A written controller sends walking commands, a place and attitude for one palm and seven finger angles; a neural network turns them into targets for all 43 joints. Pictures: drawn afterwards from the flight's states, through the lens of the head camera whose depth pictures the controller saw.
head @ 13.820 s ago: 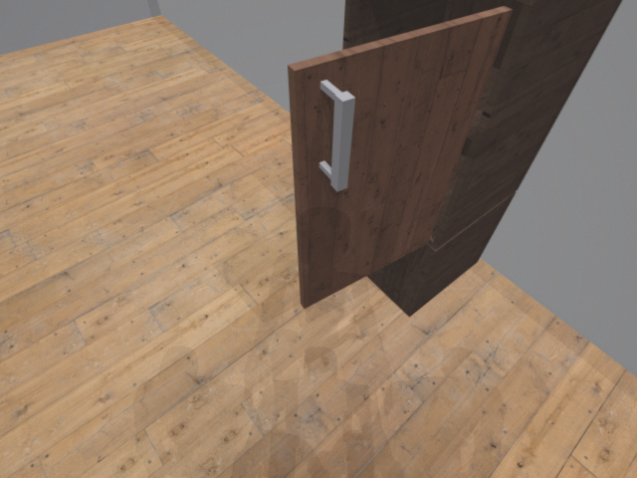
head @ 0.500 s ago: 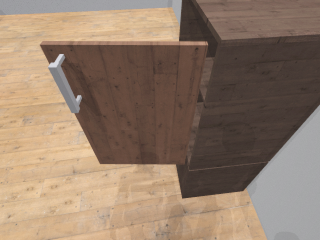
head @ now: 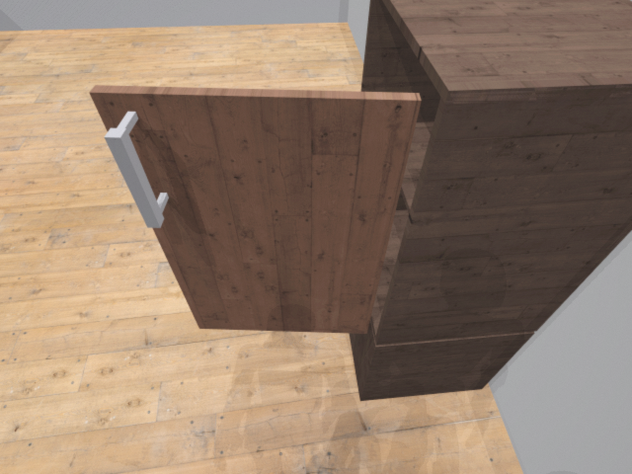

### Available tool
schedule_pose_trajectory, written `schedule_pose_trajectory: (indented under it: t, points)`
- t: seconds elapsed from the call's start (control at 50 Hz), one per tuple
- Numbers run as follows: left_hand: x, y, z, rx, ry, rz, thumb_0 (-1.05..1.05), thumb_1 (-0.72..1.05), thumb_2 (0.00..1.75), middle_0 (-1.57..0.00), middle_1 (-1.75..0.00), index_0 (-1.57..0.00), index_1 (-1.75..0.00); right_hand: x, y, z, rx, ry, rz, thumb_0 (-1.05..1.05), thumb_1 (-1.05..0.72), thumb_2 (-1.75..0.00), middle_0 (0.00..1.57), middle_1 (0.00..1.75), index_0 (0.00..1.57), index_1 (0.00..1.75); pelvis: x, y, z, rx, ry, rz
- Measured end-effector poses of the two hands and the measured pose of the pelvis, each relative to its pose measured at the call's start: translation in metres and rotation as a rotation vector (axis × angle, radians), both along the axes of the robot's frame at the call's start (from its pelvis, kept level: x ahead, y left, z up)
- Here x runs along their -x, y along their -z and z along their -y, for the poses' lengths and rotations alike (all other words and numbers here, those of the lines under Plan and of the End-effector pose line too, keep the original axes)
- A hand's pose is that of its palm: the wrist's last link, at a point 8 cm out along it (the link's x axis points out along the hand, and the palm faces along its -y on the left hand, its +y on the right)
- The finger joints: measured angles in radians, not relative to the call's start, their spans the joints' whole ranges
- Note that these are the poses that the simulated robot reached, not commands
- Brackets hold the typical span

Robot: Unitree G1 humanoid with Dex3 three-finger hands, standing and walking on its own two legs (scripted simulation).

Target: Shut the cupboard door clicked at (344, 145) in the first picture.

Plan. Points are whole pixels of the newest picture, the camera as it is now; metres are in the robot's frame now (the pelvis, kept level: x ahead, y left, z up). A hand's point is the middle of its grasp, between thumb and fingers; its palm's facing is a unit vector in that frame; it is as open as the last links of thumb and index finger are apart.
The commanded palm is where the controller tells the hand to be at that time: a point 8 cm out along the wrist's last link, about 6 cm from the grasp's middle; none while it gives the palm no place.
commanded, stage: raise the hand and make a fist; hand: left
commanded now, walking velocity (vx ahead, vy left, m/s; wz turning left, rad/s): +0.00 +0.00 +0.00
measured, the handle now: (143, 173) +0.44 +0.27 +0.15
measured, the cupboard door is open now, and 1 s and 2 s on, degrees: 83 83 83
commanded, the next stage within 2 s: bring the fist close to the handle in 1.94 s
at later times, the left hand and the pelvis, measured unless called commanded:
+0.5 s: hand out of the picture +0.10 +0.19 -0.04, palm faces +0.18 -0.98 -0.04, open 5.9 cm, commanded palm +0.11 +0.23 +0.00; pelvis -0.05 -0.02 -0.06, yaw +3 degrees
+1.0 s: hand (120, 411) +0.16 +0.21 +0.08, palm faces +0.17 -0.98 -0.08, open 3.6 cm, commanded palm +0.13 +0.24 +0.07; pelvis -0.03 +0.00 -0.03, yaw +3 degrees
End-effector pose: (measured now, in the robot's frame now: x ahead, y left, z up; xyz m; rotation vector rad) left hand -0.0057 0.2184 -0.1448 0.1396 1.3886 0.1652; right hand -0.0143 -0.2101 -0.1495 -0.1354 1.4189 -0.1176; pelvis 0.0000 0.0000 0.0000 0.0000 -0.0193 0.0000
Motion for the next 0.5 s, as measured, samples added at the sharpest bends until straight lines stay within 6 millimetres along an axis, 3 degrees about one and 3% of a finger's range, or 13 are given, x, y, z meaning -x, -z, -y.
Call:
schedule_pose_trajectory:
  t: [0.04,0.08,0.14,0.2,0.26,0.32,0.38,0.44,0.5]
  points:
    - [0.001,0.000,0.000,-0.004,0.002,0.000,0.01,0.93,0.90,-0.20,-0.29,-0.20,-0.30,0.000,0.000,0.001,0.001,0.002,-0.001,0.01,-0.91,-0.90,0.20,0.30,0.19,0.30,0.001,0.001,-0.001,0.003,-0.001,-0.004]
    - [-0.025,-0.015,-0.012,-0.036,-0.075,0.173,0.02,0.93,0.90,-0.20,-0.30,-0.20,-0.30,-0.009,-0.003,0.007,0.043,0.004,0.113,0.01,-0.91,-0.90,0.20,0.30,0.20,0.30,0.006,0.005,0.000,-0.002,0.001,-0.001]
    - [-0.091,-0.072,-0.020,-0.101,-0.077,0.596,0.03,0.93,0.90,-0.21,-0.31,-0.21,-0.31,-0.034,-0.010,0.019,0.070,-0.004,0.339,0.01,-0.91,-0.90,0.20,0.30,0.20,0.30,0.007,0.009,-0.001,-0.017,-0.008,-0.004]
    - [-0.152,-0.135,-0.012,-0.098,-0.029,0.970,0.03,0.93,0.90,-0.23,-0.33,-0.23,-0.34,-0.070,-0.017,0.031,0.069,-0.035,0.532,0.02,-0.91,-0.90,0.20,0.30,0.20,0.30,0.013,0.013,-0.003,-0.009,-0.041,-0.021]
    - [-0.187,-0.176,0.005,-0.010,0.038,1.302,0.02,0.92,0.90,-0.26,-0.37,-0.26,-0.38,-0.106,-0.033,0.040,0.078,-0.065,0.702,0.02,-0.91,-0.90,0.20,0.30,0.20,0.30,0.023,0.021,0.002,-0.016,-0.037,-0.075]
    - [-0.183,-0.177,0.021,0.133,0.110,1.486,0.01,0.92,0.90,-0.30,-0.42,-0.30,-0.42,-0.138,-0.056,0.047,0.096,-0.119,0.825,0.02,-0.91,-0.90,0.20,0.30,0.20,0.30,0.032,0.032,0.011,-0.024,-0.021,-0.116]
    - [-0.152,-0.143,0.024,0.187,0.160,1.402,0.00,0.91,0.90,-0.36,-0.47,-0.36,-0.48,-0.165,-0.076,0.053,0.122,-0.183,0.903,0.02,-0.91,-0.90,0.20,0.30,0.20,0.30,0.039,0.043,0.017,-0.024,-0.018,-0.135]
    - [-0.109,-0.110,0.010,0.149,0.107,1.211,0.01,0.90,0.90,-0.41,-0.53,-0.41,-0.53,-0.188,-0.085,0.054,0.141,-0.239,0.953,0.02,-0.90,-0.90,0.20,0.30,0.19,0.30,0.044,0.050,0.020,-0.016,-0.030,-0.151]
    - [-0.075,-0.109,-0.016,0.014,0.014,1.169,0.02,0.90,0.90,-0.47,-0.59,-0.47,-0.59,-0.204,-0.083,0.045,0.133,-0.289,0.985,0.01,-0.90,-0.90,0.20,0.30,0.19,0.30,0.046,0.057,0.020,0.002,-0.053,-0.169]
